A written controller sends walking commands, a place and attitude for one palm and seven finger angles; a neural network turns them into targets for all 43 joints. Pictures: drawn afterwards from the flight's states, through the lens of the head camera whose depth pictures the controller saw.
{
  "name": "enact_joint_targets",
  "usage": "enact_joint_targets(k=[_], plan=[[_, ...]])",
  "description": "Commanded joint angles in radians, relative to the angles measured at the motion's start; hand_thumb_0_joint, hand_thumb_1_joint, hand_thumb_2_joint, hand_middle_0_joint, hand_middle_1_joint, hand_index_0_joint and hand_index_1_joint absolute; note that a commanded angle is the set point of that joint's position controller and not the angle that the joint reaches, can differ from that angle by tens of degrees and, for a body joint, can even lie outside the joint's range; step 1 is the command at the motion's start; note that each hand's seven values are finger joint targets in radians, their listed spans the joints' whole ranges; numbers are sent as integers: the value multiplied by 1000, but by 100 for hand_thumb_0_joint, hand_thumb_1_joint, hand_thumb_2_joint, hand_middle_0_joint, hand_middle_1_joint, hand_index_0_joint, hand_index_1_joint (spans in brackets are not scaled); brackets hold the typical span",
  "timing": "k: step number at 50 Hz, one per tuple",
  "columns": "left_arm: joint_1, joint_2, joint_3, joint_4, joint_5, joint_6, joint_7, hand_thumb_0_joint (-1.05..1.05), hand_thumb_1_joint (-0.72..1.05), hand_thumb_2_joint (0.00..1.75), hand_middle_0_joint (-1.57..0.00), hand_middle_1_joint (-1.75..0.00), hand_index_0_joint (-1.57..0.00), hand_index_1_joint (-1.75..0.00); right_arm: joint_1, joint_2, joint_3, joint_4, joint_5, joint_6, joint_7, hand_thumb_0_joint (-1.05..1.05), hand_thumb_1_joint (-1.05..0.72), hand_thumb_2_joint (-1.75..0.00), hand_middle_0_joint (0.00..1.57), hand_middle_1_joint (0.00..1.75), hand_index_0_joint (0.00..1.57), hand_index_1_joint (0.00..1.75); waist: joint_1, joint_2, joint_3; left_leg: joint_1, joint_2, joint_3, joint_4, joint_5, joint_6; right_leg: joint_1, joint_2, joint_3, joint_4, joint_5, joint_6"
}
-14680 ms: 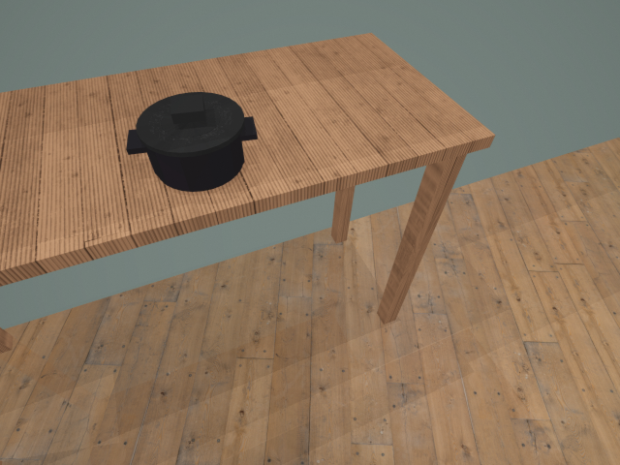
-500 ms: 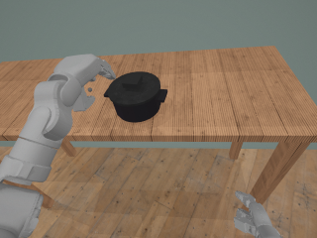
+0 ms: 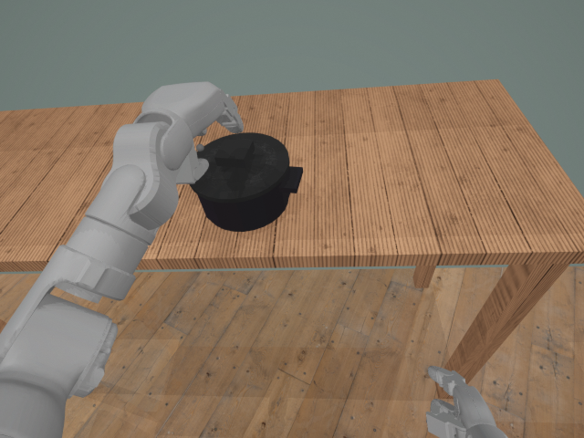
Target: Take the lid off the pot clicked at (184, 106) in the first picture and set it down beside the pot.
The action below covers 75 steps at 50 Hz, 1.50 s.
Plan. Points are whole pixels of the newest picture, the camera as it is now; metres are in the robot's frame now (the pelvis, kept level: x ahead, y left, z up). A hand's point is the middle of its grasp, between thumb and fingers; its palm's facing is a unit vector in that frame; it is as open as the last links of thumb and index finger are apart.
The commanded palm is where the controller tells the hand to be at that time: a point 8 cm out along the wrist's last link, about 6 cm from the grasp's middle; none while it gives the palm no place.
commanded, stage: move the open hand above the knob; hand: left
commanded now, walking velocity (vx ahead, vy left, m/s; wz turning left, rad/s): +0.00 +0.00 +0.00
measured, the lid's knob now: (235, 153) +0.49 +0.12 +0.15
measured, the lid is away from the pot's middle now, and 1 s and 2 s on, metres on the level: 0.00 0.00 0.00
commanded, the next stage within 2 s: lower the open fingers around the knob in 1.62 s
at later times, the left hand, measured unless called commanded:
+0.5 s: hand (222, 120) +0.47 +0.12 +0.22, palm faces -0.17 -0.08 -0.98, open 9.9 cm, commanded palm +0.44 +0.13 +0.28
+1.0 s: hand (216, 120) +0.46 +0.12 +0.22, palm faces -0.18 -0.07 -0.98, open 9.9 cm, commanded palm +0.43 +0.13 +0.28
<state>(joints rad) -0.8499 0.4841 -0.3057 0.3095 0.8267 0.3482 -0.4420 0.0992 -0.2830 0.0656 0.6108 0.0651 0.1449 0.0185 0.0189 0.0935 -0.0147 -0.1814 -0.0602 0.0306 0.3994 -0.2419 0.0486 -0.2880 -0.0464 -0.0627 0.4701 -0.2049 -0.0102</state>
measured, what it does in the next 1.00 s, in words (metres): stands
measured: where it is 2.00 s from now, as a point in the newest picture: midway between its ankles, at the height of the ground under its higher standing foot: outside the picture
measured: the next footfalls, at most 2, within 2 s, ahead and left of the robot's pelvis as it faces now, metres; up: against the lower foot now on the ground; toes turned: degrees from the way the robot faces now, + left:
none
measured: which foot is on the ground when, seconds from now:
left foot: down 0.00-1.00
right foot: down 0.00-1.00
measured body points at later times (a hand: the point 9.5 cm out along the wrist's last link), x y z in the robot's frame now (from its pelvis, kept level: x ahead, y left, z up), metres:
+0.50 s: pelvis +0.01 +0.00 +0.00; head +0.03 -0.04 +0.45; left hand +0.47 +0.12 +0.27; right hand +0.17 -0.24 -0.12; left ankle -0.02 +0.09 -0.74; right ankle +0.03 -0.11 -0.74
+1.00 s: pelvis +0.01 +0.00 +0.00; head +0.02 -0.03 +0.45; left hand +0.46 +0.12 +0.28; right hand +0.17 -0.23 -0.12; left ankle -0.02 +0.09 -0.74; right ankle +0.03 -0.11 -0.74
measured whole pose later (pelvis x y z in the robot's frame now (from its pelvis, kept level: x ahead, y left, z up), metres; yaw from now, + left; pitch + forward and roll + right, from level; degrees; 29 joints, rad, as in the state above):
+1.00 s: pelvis +0.01 +0.00 +0.00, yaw +0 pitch +3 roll +1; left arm -1.09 0.40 -0.32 0.65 0.85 0.35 -0.45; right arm 0.14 -0.28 0.05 0.64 0.07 0.14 0.00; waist -0.02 0.08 -0.04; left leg -0.17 -0.06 0.04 0.35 -0.23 0.06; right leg -0.29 -0.05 -0.05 0.43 -0.19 0.00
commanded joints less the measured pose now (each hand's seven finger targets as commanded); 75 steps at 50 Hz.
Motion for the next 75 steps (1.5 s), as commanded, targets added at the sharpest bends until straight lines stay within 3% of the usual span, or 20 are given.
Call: enact_joint_targets(k=[1,5,15,17,21,27,31,36,39,42,45,48,51,57,62,66,68,71,74,75], plan=[[-534,195,148,-98,17,15,57,0,-40,174,-89,-8,-89,-8,-131,-96,-42,-144,8,-48,-1,0,-90,-90,20,30,20,30,-8,-87,-396,62,7,-53,-17,376,0,211,40,25,-14,274,-43],[-514,124,91,2,28,27,44,0,-40,174,-89,-8,-89,-8,-118,-99,-37,-138,11,-32,7,0,-90,-90,20,30,20,30,-13,-164,-316,12,7,-42,-37,318,0,189,37,17,-22,253,-36],[-788,213,139,15,59,31,55,0,-40,174,-89,-8,-89,-8,-87,-94,-40,-113,3,-45,-8,0,-90,-90,20,30,20,30,-23,-110,-462,71,-4,-52,-28,414,8,261,38,38,-11,352,-41],[-752,194,141,68,56,33,55,0,-40,174,-89,-8,-89,-8,-73,-92,-41,-109,0,-47,-5,0,-90,-90,20,30,20,30,-20,-137,-471,62,-5,-50,-23,437,7,273,36,36,-11,375,-39],[-586,45,50,236,33,43,36,0,-40,174,-89,-8,-89,-8,-64,-108,-50,-107,12,-25,4,0,-90,-90,20,30,20,30,-35,-182,-325,12,3,-33,-34,374,5,194,35,16,-30,335,-35],[-854,155,90,-1,57,10,25,0,-40,174,-89,-8,-89,-8,-78,-92,-50,-136,3,-32,-4,0,-90,-90,20,30,20,30,-40,-121,-489,79,-11,-42,-32,386,19,278,33,44,-26,363,-34],[-801,255,184,92,51,7,37,0,-40,174,-89,-8,-89,-8,-51,-106,-55,-112,0,-43,-16,0,-90,-90,20,30,20,30,-25,-135,-474,69,-7,-46,-35,412,21,289,38,41,-30,385,-38],[-619,48,42,289,37,25,25,0,-40,174,-89,-8,-89,-8,-51,-111,-55,-107,14,-29,-8,0,-90,-90,20,30,20,30,-38,-185,-290,8,2,-28,-64,281,11,173,36,18,-57,255,-33],[-755,98,55,81,53,5,16,0,-40,174,-89,-8,-89,-8,-83,-97,-51,-139,5,-35,-6,0,-90,-90,20,30,20,30,-31,-121,-457,74,-10,-37,-42,359,19,253,32,40,-30,326,-36],[-839,162,91,18,57,-3,21,0,-40,174,-89,-8,-89,-8,-65,-92,-54,-133,2,-46,-8,0,-90,-90,20,30,20,30,-42,-112,-494,113,-6,-53,-34,398,20,256,40,43,-38,340,-37],[-838,177,108,169,55,11,28,0,-40,174,-89,-8,-89,-8,-45,-98,-46,-97,8,-46,-21,0,-90,-90,20,30,20,30,-47,-157,-354,46,-3,-47,-70,290,16,199,42,29,-55,262,-39],[-765,179,130,209,53,2,37,0,-40,174,-89,-8,-89,-8,-52,-100,-46,-100,4,-52,-23,0,-90,-90,20,30,20,30,-26,-167,-373,36,-2,-44,-69,307,15,224,38,32,-46,269,-41],[-667,32,19,219,43,12,26,0,-40,174,-89,-8,-89,-8,-63,-101,-55,-113,9,-40,-7,0,-90,-90,20,30,20,30,-37,-124,-342,65,5,-48,-58,346,8,167,39,18,-50,255,-44],[-875,154,89,36,53,0,29,0,-40,174,-89,-8,-89,-8,-70,-93,-47,-128,3,-49,-11,0,-90,-90,20,30,20,30,-41,-113,-465,111,-2,-61,-56,345,9,224,42,33,-42,270,-42],[-814,185,136,207,60,13,52,0,-40,174,-89,-8,-89,-8,-41,-98,-42,-89,2,-52,-23,0,-90,-90,20,30,20,30,-31,-173,-378,56,3,-55,-77,311,6,207,44,26,-55,245,-43],[-685,64,58,216,45,17,44,0,-40,174,-89,-8,-89,-8,-65,-104,-50,-111,4,-43,-8,0,-90,-90,20,30,20,30,-25,-131,-377,70,7,-48,-57,392,4,197,38,23,-47,290,-46],[-684,95,77,154,61,14,34,0,-40,174,-89,-8,-89,-8,-73,-100,-47,-127,2,-41,0,0,-90,-90,20,30,20,30,-17,-147,-437,81,8,-50,-48,444,4,238,36,30,-34,328,-42],[-692,13,6,105,39,22,21,0,-40,174,-89,-8,-89,-8,-83,-98,-57,-136,6,-29,6,0,-90,-90,20,30,20,30,-42,-136,-397,109,11,-54,-38,447,7,185,40,20,-52,308,-42],[-815,179,128,51,54,23,31,0,-40,174,-89,-8,-89,-8,-76,-100,-48,-123,4,-38,-6,0,-90,-90,20,30,20,30,-27,-153,-431,99,5,-53,-54,406,13,236,43,31,-46,322,-44],[-827,152,99,63,53,25,30,0,-40,174,-89,-8,-89,-8,-83,-94,-44,-123,4,-44,-10,0,-90,-90,20,30,20,30,-29,-141,-430,98,-1,-53,-54,405,14,235,42,32,-43,322,-44]])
